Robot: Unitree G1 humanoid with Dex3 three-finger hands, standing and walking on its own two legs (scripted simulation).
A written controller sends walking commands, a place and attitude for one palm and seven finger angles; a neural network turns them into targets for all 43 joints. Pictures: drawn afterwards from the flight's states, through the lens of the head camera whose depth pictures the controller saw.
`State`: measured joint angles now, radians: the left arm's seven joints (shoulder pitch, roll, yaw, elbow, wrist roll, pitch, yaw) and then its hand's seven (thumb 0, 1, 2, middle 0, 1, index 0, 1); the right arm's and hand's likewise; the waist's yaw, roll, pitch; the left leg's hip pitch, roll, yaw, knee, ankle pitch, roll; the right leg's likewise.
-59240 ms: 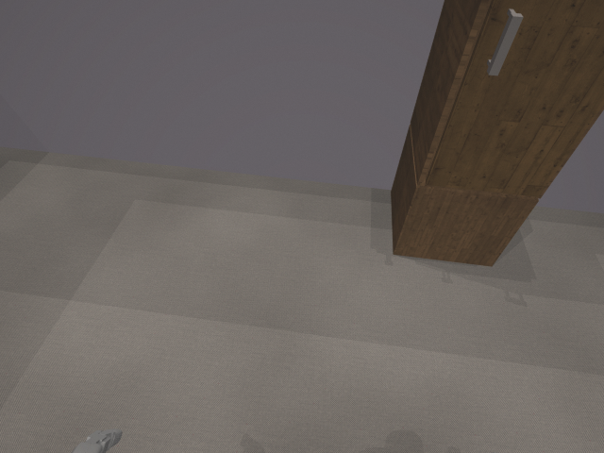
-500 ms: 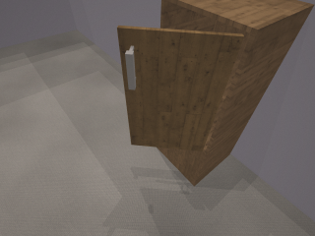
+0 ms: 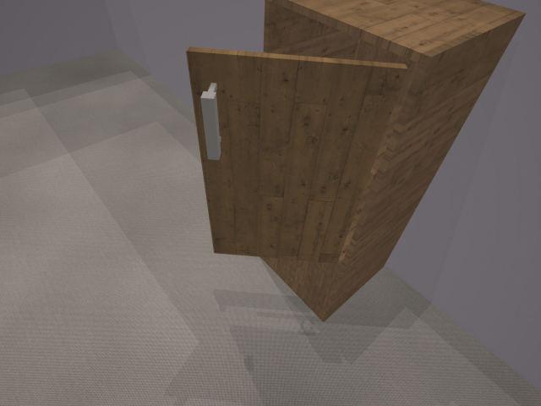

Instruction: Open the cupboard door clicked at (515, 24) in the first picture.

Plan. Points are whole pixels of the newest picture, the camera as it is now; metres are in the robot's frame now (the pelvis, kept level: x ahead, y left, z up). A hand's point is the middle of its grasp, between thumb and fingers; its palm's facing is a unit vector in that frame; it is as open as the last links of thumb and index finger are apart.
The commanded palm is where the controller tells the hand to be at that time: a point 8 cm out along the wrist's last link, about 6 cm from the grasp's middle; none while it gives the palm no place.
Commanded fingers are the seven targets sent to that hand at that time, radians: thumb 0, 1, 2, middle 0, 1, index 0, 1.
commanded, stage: look again from close up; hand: left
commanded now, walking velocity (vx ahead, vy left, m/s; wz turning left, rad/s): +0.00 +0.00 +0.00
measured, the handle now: (213, 121) +0.56 +0.14 +0.13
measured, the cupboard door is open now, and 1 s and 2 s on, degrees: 45 45 45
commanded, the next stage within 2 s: raise the hand with hooked fingers in 0.10 s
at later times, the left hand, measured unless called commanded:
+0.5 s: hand (174, 320) +0.23 +0.15 +0.02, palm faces +0.06 -1.00 -0.02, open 7.9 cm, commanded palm +0.13 +0.23 -0.03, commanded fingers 0.00 0.53 0.74 -0.23 -0.54 -0.23 -0.54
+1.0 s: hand (144, 319) +0.23 +0.19 +0.03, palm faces -0.07 -1.00 -0.06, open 10.9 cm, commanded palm +0.18 +0.25 +0.04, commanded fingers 0.00 -0.06 0.49 -0.27 -0.92 -0.27 -0.92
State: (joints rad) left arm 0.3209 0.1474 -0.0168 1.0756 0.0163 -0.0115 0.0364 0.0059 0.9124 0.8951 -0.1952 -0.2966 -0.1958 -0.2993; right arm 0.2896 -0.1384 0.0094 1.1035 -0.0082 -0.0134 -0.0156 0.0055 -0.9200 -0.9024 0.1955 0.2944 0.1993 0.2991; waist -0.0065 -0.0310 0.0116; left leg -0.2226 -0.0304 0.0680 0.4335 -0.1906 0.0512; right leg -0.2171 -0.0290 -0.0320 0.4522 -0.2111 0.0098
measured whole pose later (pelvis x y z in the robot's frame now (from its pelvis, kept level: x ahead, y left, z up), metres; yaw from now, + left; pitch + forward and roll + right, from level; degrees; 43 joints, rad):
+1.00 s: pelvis +0.01 -0.04 -0.05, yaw +2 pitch +8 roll -1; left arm 0.35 0.35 0.32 0.03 -0.39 -0.21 -0.47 0.00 0.16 0.58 -0.25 -0.77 -0.25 -0.77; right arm 0.24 -0.20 0.05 0.57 0.06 -0.21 -0.07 0.01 -0.90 -0.90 0.20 0.30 0.21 0.30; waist -0.02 0.04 -0.08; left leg -0.61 0.03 0.00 0.90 -0.42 -0.01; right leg -0.57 0.01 -0.09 0.87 -0.44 -0.04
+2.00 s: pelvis +0.03 -0.01 -0.01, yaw +2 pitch +1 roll -1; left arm -0.14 0.50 0.45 0.28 -0.34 0.08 -0.52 -0.01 -0.50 0.30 -0.29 -1.20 -0.29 -1.20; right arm 0.26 -0.29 0.07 0.59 0.08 -0.22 -0.10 0.01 -0.91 -0.90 0.20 0.30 0.20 0.30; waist 0.01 0.04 -0.02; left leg -0.29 -0.01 0.02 0.56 -0.29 0.04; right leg -0.24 -0.01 -0.07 0.53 -0.30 -0.01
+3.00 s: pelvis +0.03 -0.02 -0.01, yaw +1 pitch +3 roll +0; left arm -0.43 0.49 0.41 0.60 -0.27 -0.03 -0.44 -0.02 -0.50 0.30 -0.30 -1.20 -0.30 -1.20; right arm 0.32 -0.29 0.05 0.63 0.08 -0.18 -0.11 0.01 -0.91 -0.90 0.20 0.29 0.20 0.30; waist -0.03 0.03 -0.03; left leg -0.34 0.01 0.03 0.58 -0.29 0.02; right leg -0.31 0.00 -0.06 0.56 -0.30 -0.02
